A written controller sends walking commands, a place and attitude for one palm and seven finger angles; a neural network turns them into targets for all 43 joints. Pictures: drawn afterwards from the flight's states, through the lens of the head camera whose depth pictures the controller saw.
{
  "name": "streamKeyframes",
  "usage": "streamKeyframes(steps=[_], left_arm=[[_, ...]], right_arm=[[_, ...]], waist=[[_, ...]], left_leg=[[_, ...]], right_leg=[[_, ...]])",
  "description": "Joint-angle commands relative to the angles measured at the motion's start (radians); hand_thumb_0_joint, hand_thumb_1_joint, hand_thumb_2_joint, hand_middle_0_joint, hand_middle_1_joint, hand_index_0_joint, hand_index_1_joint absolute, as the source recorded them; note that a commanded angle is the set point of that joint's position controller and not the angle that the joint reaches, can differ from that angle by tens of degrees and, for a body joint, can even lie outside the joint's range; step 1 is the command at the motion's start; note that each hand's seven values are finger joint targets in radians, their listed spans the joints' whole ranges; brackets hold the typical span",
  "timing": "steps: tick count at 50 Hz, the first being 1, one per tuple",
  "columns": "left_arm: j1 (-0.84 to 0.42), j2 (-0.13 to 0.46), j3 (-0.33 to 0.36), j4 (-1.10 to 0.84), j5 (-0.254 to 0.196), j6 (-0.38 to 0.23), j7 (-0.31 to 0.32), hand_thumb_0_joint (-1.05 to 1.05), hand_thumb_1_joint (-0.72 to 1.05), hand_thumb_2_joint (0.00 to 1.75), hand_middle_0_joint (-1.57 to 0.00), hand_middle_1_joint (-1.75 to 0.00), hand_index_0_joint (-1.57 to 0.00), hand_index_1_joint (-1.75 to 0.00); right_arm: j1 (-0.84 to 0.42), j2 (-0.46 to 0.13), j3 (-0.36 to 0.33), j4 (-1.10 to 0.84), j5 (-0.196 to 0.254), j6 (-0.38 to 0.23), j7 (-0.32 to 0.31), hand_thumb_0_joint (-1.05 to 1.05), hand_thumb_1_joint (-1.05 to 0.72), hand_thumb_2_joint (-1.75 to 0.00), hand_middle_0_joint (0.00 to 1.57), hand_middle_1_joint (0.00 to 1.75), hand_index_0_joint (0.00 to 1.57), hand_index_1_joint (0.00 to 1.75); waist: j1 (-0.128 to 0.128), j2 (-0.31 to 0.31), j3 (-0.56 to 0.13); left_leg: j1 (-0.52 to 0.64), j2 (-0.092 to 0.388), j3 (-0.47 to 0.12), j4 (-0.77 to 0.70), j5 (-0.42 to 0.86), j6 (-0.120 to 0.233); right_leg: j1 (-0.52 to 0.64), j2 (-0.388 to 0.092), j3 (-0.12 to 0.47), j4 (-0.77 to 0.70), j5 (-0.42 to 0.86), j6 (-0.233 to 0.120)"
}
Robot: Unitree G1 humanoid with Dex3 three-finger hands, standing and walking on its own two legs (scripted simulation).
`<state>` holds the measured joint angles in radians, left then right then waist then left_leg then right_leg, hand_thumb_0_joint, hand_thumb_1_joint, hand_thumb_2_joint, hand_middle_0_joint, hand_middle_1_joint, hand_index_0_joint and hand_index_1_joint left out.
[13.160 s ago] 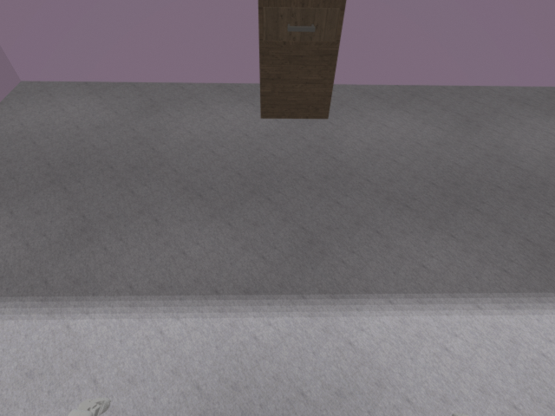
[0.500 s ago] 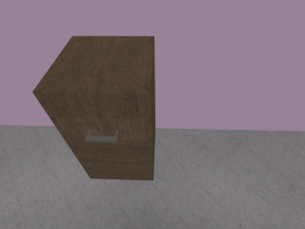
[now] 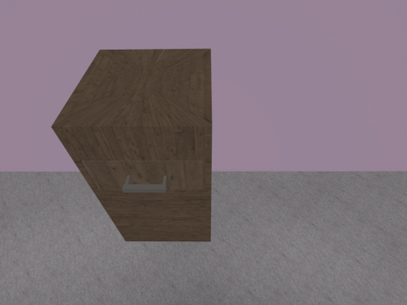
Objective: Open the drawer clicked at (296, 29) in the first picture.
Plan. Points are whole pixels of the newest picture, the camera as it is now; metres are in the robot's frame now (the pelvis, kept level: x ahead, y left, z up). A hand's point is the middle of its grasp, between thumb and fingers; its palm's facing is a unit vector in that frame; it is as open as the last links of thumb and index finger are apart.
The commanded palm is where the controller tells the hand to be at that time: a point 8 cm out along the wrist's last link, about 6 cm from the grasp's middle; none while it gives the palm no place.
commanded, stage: come to a stop and stand still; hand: left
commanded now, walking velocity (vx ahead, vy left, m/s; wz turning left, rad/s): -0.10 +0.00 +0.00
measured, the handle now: (145, 183) +0.51 +0.23 -0.20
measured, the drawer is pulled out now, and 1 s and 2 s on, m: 0.00 0.00 0.00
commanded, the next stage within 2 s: look again from close up in 0.92 s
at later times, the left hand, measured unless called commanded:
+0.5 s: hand out of the picture -0.04 +0.11 -0.17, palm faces +0.05 -0.99 -0.15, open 7.4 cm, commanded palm none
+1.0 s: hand out of the picture -0.04 +0.09 -0.17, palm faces +0.08 -0.98 -0.17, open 7.4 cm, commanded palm none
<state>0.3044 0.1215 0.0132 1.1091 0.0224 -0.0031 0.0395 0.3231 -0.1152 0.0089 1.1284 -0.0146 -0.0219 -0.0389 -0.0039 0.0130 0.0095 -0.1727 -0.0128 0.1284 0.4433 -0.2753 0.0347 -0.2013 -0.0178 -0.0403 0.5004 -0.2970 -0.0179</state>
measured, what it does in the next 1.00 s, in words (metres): shifts its weight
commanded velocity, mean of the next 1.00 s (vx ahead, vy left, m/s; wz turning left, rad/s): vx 0.00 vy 0.00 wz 0.00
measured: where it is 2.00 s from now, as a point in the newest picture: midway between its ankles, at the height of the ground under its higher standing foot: outside the picture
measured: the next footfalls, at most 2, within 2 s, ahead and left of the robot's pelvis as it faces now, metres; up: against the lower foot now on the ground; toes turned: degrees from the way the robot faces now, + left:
none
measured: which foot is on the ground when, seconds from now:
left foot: down 0.00-1.00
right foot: down 0.00-1.00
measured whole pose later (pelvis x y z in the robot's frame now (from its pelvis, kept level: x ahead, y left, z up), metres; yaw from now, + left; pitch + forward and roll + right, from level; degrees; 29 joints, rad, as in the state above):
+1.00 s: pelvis +0.00 -0.06 +0.00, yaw +1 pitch -1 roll +1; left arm 0.37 0.07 -0.01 1.13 0.01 -0.03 0.04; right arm 0.35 -0.10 0.02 1.16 -0.01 0.00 -0.04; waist 0.00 0.02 0.02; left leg -0.15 0.07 0.08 0.40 -0.23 -0.05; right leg -0.15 0.07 -0.08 0.40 -0.26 -0.10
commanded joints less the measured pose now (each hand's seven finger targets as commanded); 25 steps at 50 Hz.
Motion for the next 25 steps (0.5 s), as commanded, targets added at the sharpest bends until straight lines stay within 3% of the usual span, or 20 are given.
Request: streamKeyframes(steps=[1,3,6,9,25], left_arm=[[0.104,0.073,-0.003,-0.009,-0.012,-0.026,0.002,0.0,0.9,0.9,-0.2,-0.3,-0.2,-0.3],[0.105,0.068,-0.006,-0.009,-0.013,-0.025,0.005,0.0,0.9,0.9,-0.2,-0.3,-0.2,-0.3],[0.109,0.067,-0.008,-0.002,-0.013,-0.023,0.004,0.0,0.9,0.9,-0.2,-0.3,-0.2,-0.3],[0.115,0.056,-0.012,0.002,-0.012,-0.024,0.003,0.0,0.9,0.9,-0.2,-0.3,-0.2,-0.3],[0.148,0.043,-0.017,0.009,-0.011,-0.037,0.004,0.0,0.9,0.9,-0.2,-0.3,-0.2,-0.3]], right_arm=[[0.081,-0.093,-0.017,-0.005,0.005,-0.012,-0.008,0.0,-0.9,-0.9,0.2,0.3,0.2,0.3],[0.077,-0.08,-0.011,0.008,0.004,-0.013,-0.007,0.0,-0.9,-0.9,0.2,0.3,0.2,0.3],[0.074,-0.069,-0.007,0.017,0.005,-0.011,-0.006,0.0,-0.9,-0.9,0.2,0.3,0.2,0.3],[0.077,-0.06,-0.004,0.022,0.004,-0.008,-0.004,0.0,-0.9,-0.9,0.2,0.3,0.2,0.3],[0.086,-0.056,-0.003,0.018,0.003,0.0,-0.003,0.0,-0.9,-0.9,0.2,0.3,0.2,0.3]], waist=[[-0.006,-0.105,-0.003],[-0.002,-0.031,0.013],[0.002,-0.01,0.04],[-0.001,-0.007,0.066],[-0.002,-0.027,0.089]], left_leg=[[0.049,0.143,-0.12,-0.057,0.348,0.002],[0.056,0.141,-0.118,-0.073,0.347,0.002],[0.042,0.139,-0.116,-0.094,0.262,0.001],[0.033,0.136,-0.12,-0.109,0.201,0.0],[0.026,0.124,-0.107,-0.103,0.129,-0.012]], right_leg=[[0.033,-0.094,0.089,-0.079,0.461,-0.029],[0.023,-0.085,0.09,-0.09,0.399,-0.03],[0.014,-0.081,0.096,-0.119,0.309,-0.031],[-0.005,-0.075,0.101,-0.142,0.25,-0.034],[-0.019,-0.078,0.128,-0.185,0.228,-0.043]])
